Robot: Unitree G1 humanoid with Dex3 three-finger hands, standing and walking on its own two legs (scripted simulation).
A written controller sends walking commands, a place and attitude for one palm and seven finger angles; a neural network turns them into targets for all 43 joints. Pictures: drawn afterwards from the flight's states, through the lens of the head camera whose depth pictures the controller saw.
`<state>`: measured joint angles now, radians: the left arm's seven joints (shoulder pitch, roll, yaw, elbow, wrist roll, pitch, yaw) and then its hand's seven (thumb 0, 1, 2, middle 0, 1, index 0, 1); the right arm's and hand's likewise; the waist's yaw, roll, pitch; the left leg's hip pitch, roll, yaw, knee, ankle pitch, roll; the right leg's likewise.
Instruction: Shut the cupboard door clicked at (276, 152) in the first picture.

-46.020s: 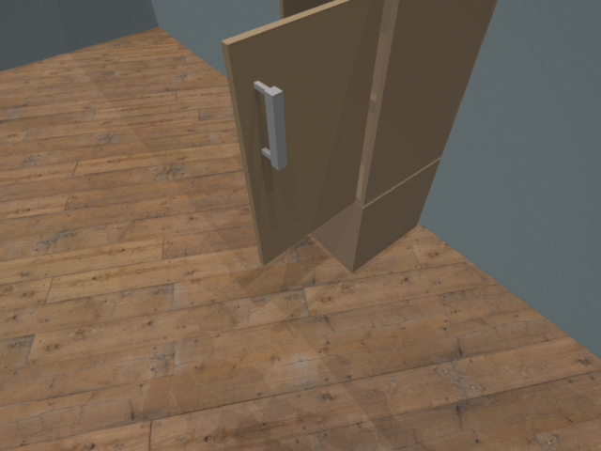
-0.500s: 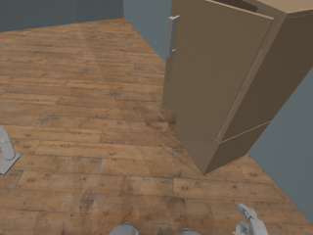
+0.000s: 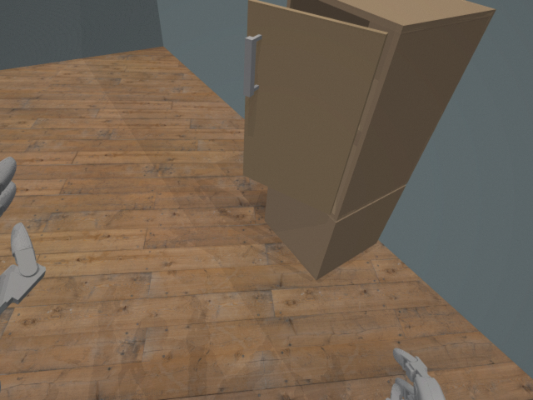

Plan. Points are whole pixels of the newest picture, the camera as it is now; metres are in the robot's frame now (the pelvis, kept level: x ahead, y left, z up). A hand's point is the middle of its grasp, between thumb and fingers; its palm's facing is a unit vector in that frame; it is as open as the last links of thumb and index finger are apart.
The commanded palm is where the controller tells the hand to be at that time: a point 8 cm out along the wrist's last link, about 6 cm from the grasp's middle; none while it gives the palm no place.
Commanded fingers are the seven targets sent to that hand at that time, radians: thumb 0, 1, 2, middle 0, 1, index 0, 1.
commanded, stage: stop stepping back and stand still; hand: left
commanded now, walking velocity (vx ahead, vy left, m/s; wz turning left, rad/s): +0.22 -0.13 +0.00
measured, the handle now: (253, 66) +0.93 +0.08 +0.11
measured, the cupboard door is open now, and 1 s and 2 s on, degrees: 25 25 25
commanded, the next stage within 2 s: let the arm hang, fingers relaxed in 1.12 s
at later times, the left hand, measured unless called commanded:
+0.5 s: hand out of the picture +0.15 +0.28 +0.18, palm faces +0.47 -0.81 -0.36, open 7.4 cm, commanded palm +0.09 +0.31 +0.19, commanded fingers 0.00 0.90 0.90 -0.20 -0.30 -0.20 -0.30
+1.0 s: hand (34, 271) +0.21 +0.27 +0.16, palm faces +0.39 -0.80 -0.45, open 7.4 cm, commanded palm +0.15 +0.31 +0.19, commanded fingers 0.00 0.90 0.90 -0.20 -0.30 -0.20 -0.30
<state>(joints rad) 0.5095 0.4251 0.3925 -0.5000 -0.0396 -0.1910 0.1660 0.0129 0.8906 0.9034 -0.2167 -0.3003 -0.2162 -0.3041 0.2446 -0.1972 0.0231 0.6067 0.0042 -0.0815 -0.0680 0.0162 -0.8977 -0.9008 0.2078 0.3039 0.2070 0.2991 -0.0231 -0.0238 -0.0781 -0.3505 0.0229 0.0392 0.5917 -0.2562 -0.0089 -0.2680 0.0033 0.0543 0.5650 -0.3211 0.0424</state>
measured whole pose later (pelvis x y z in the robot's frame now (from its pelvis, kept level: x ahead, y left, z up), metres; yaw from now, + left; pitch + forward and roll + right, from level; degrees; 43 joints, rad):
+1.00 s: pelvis -0.01 +0.01 +0.01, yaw -3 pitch +1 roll +0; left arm 0.54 0.41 0.40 -0.45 -0.04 -0.16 0.18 0.02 0.89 0.90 -0.22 -0.30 -0.22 -0.30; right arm 0.22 -0.21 0.01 0.62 0.01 -0.06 -0.08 0.02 -0.90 -0.90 0.20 0.30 0.20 0.30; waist -0.02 -0.02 -0.01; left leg -0.27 0.03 0.06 0.53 -0.28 0.00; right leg -0.19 0.02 -0.04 0.50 -0.33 -0.03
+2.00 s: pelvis -0.04 +0.04 +0.02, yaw -3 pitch -2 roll +0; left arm 0.30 0.19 0.01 1.15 0.01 0.01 0.02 0.01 0.92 0.90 -0.20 -0.30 -0.20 -0.30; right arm 0.29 -0.18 -0.01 1.12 -0.02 0.02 -0.02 0.01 -0.90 -0.90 0.20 0.30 0.20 0.30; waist -0.01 0.02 0.02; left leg -0.20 0.00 0.09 0.41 -0.17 0.03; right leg -0.14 -0.01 -0.03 0.41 -0.23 0.00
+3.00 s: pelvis -0.02 +0.03 +0.02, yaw -3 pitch -1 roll +0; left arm 0.14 0.30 0.01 1.14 0.01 -0.01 0.00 0.01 0.91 0.90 -0.21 -0.30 -0.21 -0.30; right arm 0.12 -0.32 -0.01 1.11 -0.02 0.00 -0.01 0.01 -0.90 -0.90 0.20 0.30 0.20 0.30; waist -0.01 0.01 0.03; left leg -0.13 0.01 0.07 0.31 -0.16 0.01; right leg -0.06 0.00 -0.04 0.30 -0.22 -0.02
